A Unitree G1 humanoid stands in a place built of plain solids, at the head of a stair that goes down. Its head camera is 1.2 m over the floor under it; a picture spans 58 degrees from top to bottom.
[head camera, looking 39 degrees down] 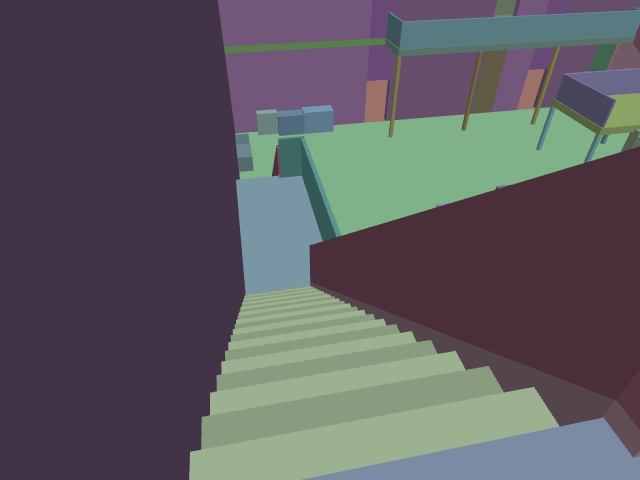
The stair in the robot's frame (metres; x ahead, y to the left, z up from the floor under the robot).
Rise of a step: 0.21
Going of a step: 0.24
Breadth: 1.23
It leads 11 degrees to the left of straight ahead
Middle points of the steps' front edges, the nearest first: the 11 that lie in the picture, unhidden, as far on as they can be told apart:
0.54 -0.23 0.00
0.77 -0.18 -0.21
1.01 -0.13 -0.42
1.24 -0.09 -0.63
1.48 -0.04 -0.83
1.71 0.00 -1.04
1.94 0.05 -1.25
2.18 0.09 -1.46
2.41 0.14 -1.67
2.64 0.19 -1.88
2.88 0.23 -2.09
